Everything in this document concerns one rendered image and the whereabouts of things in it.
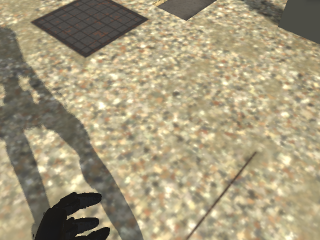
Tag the robot left hand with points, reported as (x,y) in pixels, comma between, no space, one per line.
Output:
(55,226)

